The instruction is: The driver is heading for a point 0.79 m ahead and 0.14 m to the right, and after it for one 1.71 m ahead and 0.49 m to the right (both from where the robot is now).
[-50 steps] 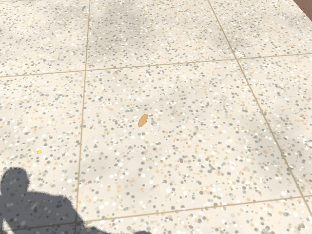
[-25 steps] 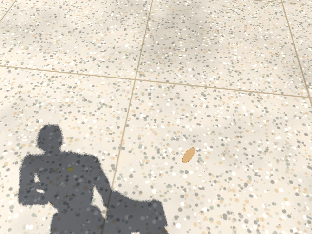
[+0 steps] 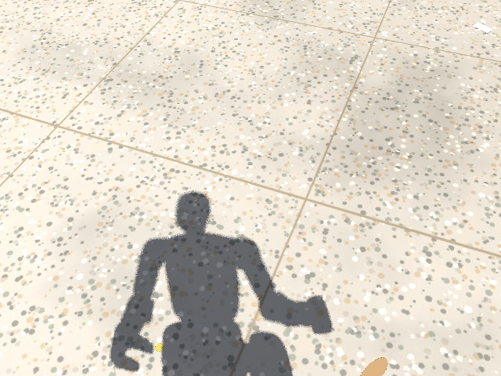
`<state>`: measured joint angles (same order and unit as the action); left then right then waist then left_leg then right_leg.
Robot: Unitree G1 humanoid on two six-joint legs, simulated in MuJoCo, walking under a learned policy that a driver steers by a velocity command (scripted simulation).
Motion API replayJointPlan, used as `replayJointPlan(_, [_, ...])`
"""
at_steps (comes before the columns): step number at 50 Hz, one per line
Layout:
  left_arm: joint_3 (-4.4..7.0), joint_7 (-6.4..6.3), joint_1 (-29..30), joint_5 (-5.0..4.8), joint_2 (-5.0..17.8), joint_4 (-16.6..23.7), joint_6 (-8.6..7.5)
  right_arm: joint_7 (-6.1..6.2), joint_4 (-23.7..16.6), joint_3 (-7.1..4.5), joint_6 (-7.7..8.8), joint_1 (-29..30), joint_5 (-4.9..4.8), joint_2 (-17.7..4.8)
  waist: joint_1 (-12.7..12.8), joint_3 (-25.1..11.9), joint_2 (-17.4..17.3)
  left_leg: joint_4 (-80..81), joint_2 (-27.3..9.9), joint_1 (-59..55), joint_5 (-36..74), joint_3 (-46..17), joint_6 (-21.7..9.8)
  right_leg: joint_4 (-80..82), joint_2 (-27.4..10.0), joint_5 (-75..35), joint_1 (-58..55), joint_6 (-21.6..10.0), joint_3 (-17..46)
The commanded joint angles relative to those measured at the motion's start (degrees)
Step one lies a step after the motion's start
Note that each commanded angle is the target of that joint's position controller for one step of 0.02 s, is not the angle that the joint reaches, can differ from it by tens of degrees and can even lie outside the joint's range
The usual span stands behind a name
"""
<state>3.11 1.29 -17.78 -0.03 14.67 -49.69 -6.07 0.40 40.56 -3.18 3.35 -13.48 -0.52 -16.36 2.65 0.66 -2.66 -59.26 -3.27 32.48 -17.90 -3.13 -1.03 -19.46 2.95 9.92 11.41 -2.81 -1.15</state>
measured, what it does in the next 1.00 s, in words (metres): walks ahead, turning right: left foot, then right foot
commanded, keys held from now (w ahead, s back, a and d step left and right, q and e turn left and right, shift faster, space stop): w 0.28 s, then w+e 0.72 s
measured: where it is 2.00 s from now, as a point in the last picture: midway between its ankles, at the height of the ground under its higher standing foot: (313, 278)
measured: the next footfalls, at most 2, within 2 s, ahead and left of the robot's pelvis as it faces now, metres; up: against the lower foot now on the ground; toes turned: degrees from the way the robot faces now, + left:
left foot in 0.28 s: +0.31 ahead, +0.15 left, +0.00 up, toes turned +2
right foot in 0.82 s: +0.58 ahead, -0.11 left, +0.00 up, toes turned -17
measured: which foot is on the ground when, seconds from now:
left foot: up 0.00-0.26, down 0.28-0.84, up 0.86-1.00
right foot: down 0.00-0.30, up 0.32-0.80, down 0.82-1.00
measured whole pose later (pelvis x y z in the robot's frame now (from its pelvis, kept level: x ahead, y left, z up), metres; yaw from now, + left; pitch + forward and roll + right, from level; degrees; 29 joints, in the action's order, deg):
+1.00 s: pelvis +0.53 -0.03 -0.01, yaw -20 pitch +1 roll +0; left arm 4.2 1.7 -14.2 -0.6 16.3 -41.4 -2.7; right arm 0.1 42.6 -3.2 6.4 -10.6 0.0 -16.8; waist 0.8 3.0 -0.9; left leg -65.8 -4.6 29.0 -20.5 -2.9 0.7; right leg -25.2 6.2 9.6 17.0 -6.1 0.8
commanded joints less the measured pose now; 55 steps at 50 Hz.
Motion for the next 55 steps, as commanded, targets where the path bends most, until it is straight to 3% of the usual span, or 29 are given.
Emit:
replayJointPlan(1, [1.95, -0.53, 1.57, -0.59, 9.5, 3.04, -0.68, -0.22, -5.21, 0.01, 0.99, 2.78, 0.35, -1.68, -0.8, -0.57, 6.89, 8.7, -3.0, 6.13, 6.32, -0.17, 0.91, 10.93, -15.69, -11.67, -4.93, -10.8, 13.25])
replayJointPlan(5, [1.85, -0.72, -1.23, -1.21, 10.38, 1.68, 0.21, -0.98, -6.64, 0.49, 1.49, 9.49, -0.22, -1.02, 1.51, 0.67, 7.02, 21.52, -1.18, 1.64, 17.55, 2.25, 1.17, 10.99, -13.42, -12.9, -4.41, -8.55, 7.45])
replayJointPlan(9, [1.75, -0.73, -4.94, -1.55, 11.01, -0.26, 1.31, -1.95, -8.76, 0.28, 1.81, 14.86, -0.81, -1.89, 2.63, 2.17, 7.45, 27.23, 0.26, 0.61, 16.99, 2.79, -0.08, 8.81, -16.13, -13.25, -9.07, -7.57, 8.11])
replayJointPlan(11, [2.01, -0.97, -4.86, -1.63, 11.99, -0.74, 1.98, -2.35, -9.14, -0.17, 2.03, 14.45, -0.78, -3.11, 1.12, 1.94, 8.06, 29.61, 1.0, -1.84, 13.71, 3.07, -1.64, 6.24, -17.51, -17.28, -11.7, -6.55, 8.35])
replayJointPlan(13, [1.93, -1.24, -3.5, -1.69, 12.19, -0.54, 2.47, -2.04, -6.35, -1.9, 2.03, 4.9, -0.21, -6.13, -4.64, -3.71, 7.27, 33.08, 3.6, -16.74, 13.93, 5.36, -4.2, -5.17, -14.79, -31.83, -10.5, -4.47, 4.95])
replayJointPlan(14, [1.14, -1.38, -2.89, -0.94, 10.49, 0.44, 2.34, -1.46, -4.1, -3.21, 1.84, -4.43, 0.21, -9.14, -8.78, -10.28, 5.43, 31.28, -0.4, -31.45, 15.3, 1.45, -6.66, -17.41, -12.16, -28.31, -3.19, -2.52, 2.68])
replayJointPlan(15, [-0.72, -1.21, -6.6, -0.05, 4.77, 2.44, 1.4, -0.87, -3.49, -4.45, 1.33, -11.4, 1.63, -14.72, -9.07, -18.67, -6.68, 32.17, -15.56, -53.08, 10.85, -20.94, -13.88, -39.64, -4.43, -5.54, 18.71, 1.51, -0.96])
replayJointPlan(16, [-0.96, -0.96, -7.74, -0.8, 5.02, 1.78, 0.33, -1.04, -2.83, -3.8, 1.04, -13.08, 0.85, -12.32, -9.13, -22.93, -12.51, 39.81, -21.02, -55.19, 4.2, -37.39, -17.62, -50.31, -1.34, 23.09, 27.93, 1.67, 5.86])
replayJointPlan(17, [0.58, -0.65, -4.22, -2.4, 9.99, 2.46, -0.01, -1.15, -2.76, -2.61, 1.14, -9.95, 0.52, -8.94, -8.93, -14.03, -7.36, 41.0, -19.2, -48.2, 1.01, -30.54, -15.14, -54.51, -4.56, 20.63, 32.73, 1.14, 8.18])
replayJointPlan(18, [0.67, -0.57, -0.7, -2.81, 10.04, 3.25, 0.02, -1.2, -3.07, -1.98, 1.28, -6.36, 0.43, -7.11, -7.5, -8.3, -4.8, 42.39, -16.55, -40.42, 2.75, -22.02, -13.08, -53.06, -7.12, 15.61, 32.49, 0.81, 6.84])
replayJointPlan(19, [0.76, -0.74, 0.93, -2.19, 9.17, 3.38, 0.4, -1.47, -2.88, -1.5, 1.55, -2.85, 0.66, -5.5, -5.67, -4.36, -2.32, 44.95, -13.99, -33.34, 4.98, -16.57, -11.88, -49.87, -8.84, 11.63, 30.75, 1.13, 6.12])
replayJointPlan(21, [1.06, -1.05, -1.04, -1.64, 7.47, 2.44, 2.16, -1.81, -2.42, -1.2, 2.63, 1.04, 1.06, -3.78, -2.42, -1.64, -3.92, 49.27, -11.19, -24.83, 9.98, -9.24, -10.53, -46.55, -10.75, 6.37, 24.76, 1.92, 6.77])
replayJointPlan(24, [1.09, -1.27, -0.32, -1.63, 5.48, 2.89, 3.61, -1.55, -0.55, -1.8, 3.86, 1.14, 1.59, -4.56, -1.31, -0.02, -1.96, 52.02, -10.87, -22.35, 17.54, -2.33, -10.97, -44.21, -10.46, 0.52, 25.82, 3.14, 7.99])
replayJointPlan(27, [1.19, -0.92, 3.6, -1.27, 4.96, 4.37, 3.44, -0.75, 1.25, -2.12, 3.87, -0.34, 1.74, -5.33, -2.11, 1.05, -0.58, 52.47, -10.28, -24.98, 21.74, 3.23, -10.19, -35.95, -9.72, -8.3, 29.02, 3.54, 8.87])
replayJointPlan(30, [0.63, 0.18, 9.03, -0.99, 3.82, 6.13, 3.05, -0.11, 2.3, -2.38, 3.5, -1.16, 1.33, -6.62, -4.03, 2.55, 0.13, 53.17, -9.5, -26.06, 22.28, 8.24, -8.71, -25.99, -9.07, -15.53, 27.33, 3.07, 5.34])
replayJointPlan(33, [0.02, 1.15, 14.97, -0.96, 2.94, 9.03, 3.01, 0.33, 4.23, -2.83, 2.59, -4.6, 0.73, -7.87, -6.5, 4.65, 1.2, 52.29, -11.36, -31.33, 23.54, 10.36, -8.4, -20.18, -8.79, -15.23, 29.21, 1.93, 2.9])
replayJointPlan(36, [0.0, 2.23, 18.5, -1.1, 3.27, 12.0, 3.01, 0.53, 5.6, -3.26, 1.09, -6.51, -0.02, -8.74, -7.16, 5.19, 0.76, 48.4, -13.28, -38.22, 29.67, 11.83, -7.65, -17.15, -7.86, -8.75, 31.3, 0.18, 0.33])
replayJointPlan(39, [1.25, 2.82, 15.06, -1.27, 5.59, 13.16, 3.33, 1.24, 5.22, -3.82, -0.3, -5.04, -0.33, -10.96, -3.65, 0.58, -2.5, 37.6, -13.28, -40.5, 55.98, 14.32, -5.65, -16.79, -2.9, 0.03, 21.96, -2.94, -4.84])
replayJointPlan(40, [2.42, 2.67, 9.29, -1.44, 7.64, 12.14, 3.45, 1.52, 4.99, -3.91, -0.83, -4.45, -0.34, -11.53, -0.27, -2.96, -3.03, 29.05, -12.44, -39.23, 62.43, 15.19, -4.73, -16.15, -0.45, 1.49, 14.05, -4.48, -6.01])
replayJointPlan(41, [4.31, 1.94, 0.08, -1.5, 10.91, 9.99, 3.55, 1.79, 4.6, -3.63, -0.98, -3.58, -0.59, -11.37, 4.79, -7.76, -1.69, 16.56, -10.13, -32.91, 58.72, 16.51, -2.67, -11.71, 1.31, -2.43, -0.36, -6.83, -4.94])
replayJointPlan(42, [6.03, 0.48, -7.33, -1.45, 16.55, 8.63, 4.24, 1.75, 3.21, -2.33, -0.18, -5.17, 1.01, -8.06, 6.34, -13.43, 7.45, -1.96, -6.7, -16.77, 31.55, 16.39, -0.04, -11.46, -9.17, -5.66, -18.35, -10.91, 11.48])
replayJointPlan(43, [6.11, 0.49, -4.2, -1.65, 19.69, 10.37, 3.71, 0.69, 0.35, -0.21, 1.88, -8.49, 1.34, -1.78, 0.35, -20.27, 17.99, -21.3, 6.55, 6.35, -15.14, 6.94, 3.22, -2.84, -22.11, 3.41, -34.75, -23.04, 45.33])
replayJointPlan(44, [4.65, 0.7, -5.69, -1.18, 14.6, 10.7, 3.3, -0.39, -0.34, -1.2, 4.18, -1.99, -0.66, -7.04, 4.83, -21.23, 9.7, -23.27, 3.64, 12.58, -13.97, -3.3, 1.53, 1.81, -21.94, 5.74, -35.02, -20.78, 45.57])
replayJointPlan(45, [3.95, 0.63, -3.97, -0.92, 11.96, 10.5, 2.78, -0.79, -1.95, -1.3, 5.13, 2.15, -2.2, -7.75, 4.36, -13.47, 7.63, -20.44, 1.31, 14.83, -9.47, -2.58, 0.2, 1.96, -19.92, 2.87, -28.61, -18.36, 36.64])
replayJointPlan(46, [3.49, 0.68, -0.22, -1.08, 10.62, 10.88, 2.44, -0.44, -1.73, -1.13, 5.39, 2.49, -1.31, -6.94, 1.1, -7.62, 2.16, -14.33, -1.26, 12.54, -5.38, -2.15, 0.05, 2.31, -17.17, -2.98, -19.11, -16.19, 29.91])
replayJointPlan(47, [2.88, 0.44, 3.24, -0.97, 8.46, 11.7, 2.35, -0.03, -1.19, -1.68, 5.03, 2.49, 0.29, -7.74, -0.88, -5.26, 2.26, -9.37, -2.92, 8.74, -3.32, -1.9, 0.59, 3.08, -15.2, -8.42, -12.31, -15.04, 25.3])
replayJointPlan(48, [2.56, 0.15, 5.03, -0.32, 7.96, 12.78, 2.37, -0.11, -1.07, -1.93, 4.3, 1.34, 0.77, -7.77, -2.63, -3.99, 3.6, -7.62, -3.61, 5.12, -1.81, -2.03, 1.16, 4.46, -13.87, -11.66, -7.3, -14.92, 23.35])
replayJointPlan(50, [2.86, -0.33, 5.49, -0.46, 8.87, 13.14, 2.2, -0.11, -1.22, -1.8, 3.06, 0.21, 1.29, -6.44, -3.94, -3.17, 3.98, -3.18, -3.49, 2.65, -0.25, -0.91, 3.01, 6.19, -12.73, -16.35, -1.98, -15.38, 20.8])
replayJointPlan(55, [3.61, -1.88, 2.64, -1.08, 11.25, 12.1, 2.79, -0.15, -4.01, -0.46, 2.53, 9.8, 1.52, -3.39, -1.05, -0.18, 5.97, 18.03, 0.18, -0.75, 16.63, 1.11, 5.43, 5.22, -7.23, -16.96, 4.76, -11.25, 13.52])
